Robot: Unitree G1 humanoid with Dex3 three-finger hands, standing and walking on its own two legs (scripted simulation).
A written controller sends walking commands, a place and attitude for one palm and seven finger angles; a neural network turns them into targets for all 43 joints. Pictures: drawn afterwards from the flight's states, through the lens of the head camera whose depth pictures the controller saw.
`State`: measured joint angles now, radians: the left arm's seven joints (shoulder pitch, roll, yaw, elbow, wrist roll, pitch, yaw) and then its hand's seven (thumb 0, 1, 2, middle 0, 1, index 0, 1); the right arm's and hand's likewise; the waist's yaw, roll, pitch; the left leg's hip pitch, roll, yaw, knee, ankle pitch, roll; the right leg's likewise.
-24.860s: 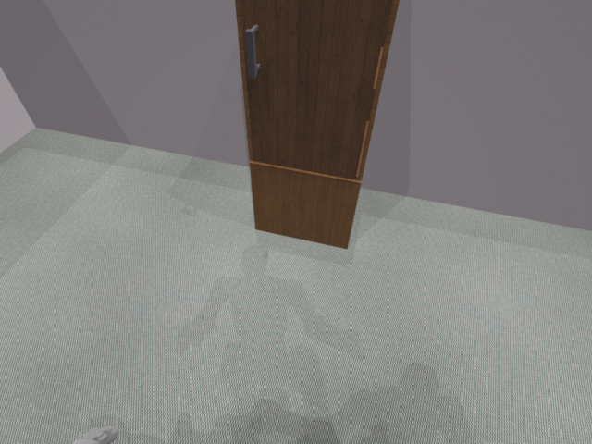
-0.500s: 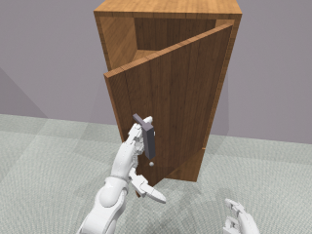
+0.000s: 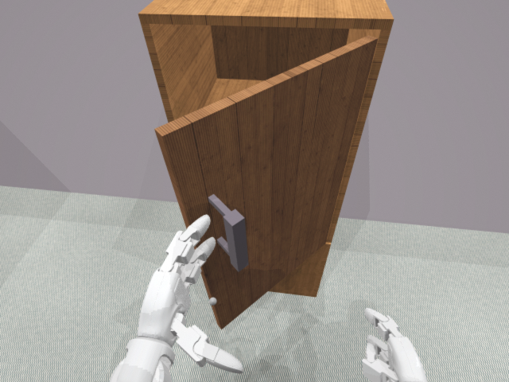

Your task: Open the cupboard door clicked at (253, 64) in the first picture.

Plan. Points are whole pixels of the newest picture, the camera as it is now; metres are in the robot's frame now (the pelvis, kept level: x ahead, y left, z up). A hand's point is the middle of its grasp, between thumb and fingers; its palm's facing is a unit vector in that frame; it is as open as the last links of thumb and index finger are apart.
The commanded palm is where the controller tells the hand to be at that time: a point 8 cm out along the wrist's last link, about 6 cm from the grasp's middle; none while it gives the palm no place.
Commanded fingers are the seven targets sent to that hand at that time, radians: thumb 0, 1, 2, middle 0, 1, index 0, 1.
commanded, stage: slide the hand sideways off the handle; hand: left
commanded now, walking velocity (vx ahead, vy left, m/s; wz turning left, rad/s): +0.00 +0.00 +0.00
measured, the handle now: (228, 233) +0.32 +0.06 +0.09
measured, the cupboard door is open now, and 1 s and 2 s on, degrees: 48 48 48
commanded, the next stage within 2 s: draw the hand back to the body in 0.48 s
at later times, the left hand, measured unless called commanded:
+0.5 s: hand (171, 331) +0.17 +0.12 +0.08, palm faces -0.08 -1.00 -0.02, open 16.3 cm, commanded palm +0.16 +0.17 +0.09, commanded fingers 0.00 -0.50 0.30 -0.15 -0.30 -0.15 -0.30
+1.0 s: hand (125, 322) +0.17 +0.16 +0.12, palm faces -0.07 -1.00 -0.06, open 16.3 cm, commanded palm +0.15 +0.22 +0.13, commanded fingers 0.00 -0.43 0.33 -0.15 -0.30 -0.15 -0.30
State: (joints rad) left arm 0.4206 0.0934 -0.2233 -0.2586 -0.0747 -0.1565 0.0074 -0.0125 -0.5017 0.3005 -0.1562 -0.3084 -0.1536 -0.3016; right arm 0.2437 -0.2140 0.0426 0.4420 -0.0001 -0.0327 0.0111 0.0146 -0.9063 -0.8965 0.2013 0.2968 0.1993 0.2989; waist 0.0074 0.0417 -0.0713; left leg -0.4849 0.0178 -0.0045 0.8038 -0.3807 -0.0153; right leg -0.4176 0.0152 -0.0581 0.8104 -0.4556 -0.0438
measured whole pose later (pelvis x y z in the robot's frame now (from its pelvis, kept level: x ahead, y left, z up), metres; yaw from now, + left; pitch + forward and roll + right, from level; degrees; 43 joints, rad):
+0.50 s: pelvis +0.00 +0.00 -0.01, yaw +1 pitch +5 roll +0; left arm 0.62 0.17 -0.06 -0.37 -0.18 -0.21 -0.16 -0.01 -0.50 0.30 -0.15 -0.31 -0.16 -0.30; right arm 0.28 -0.24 0.03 0.43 0.02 -0.09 -0.03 0.02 -0.91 -0.90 0.20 0.30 0.20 0.30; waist 0.01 0.05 -0.10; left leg -0.56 0.02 -0.02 0.88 -0.42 -0.02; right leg -0.48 0.02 -0.08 0.88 -0.49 -0.05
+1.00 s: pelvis +0.00 +0.02 +0.00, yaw +1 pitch +3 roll -2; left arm 0.60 0.24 0.04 -0.46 -0.24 -0.08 -0.20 -0.01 -0.50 0.30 -0.15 -0.30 -0.15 -0.30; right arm 0.28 -0.23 0.06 0.46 0.04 -0.15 -0.06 0.02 -0.90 -0.90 0.20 0.30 0.20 0.30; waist 0.03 0.06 -0.10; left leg -0.50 0.01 -0.02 0.85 -0.40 0.01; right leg -0.40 0.01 -0.07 0.80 -0.46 -0.02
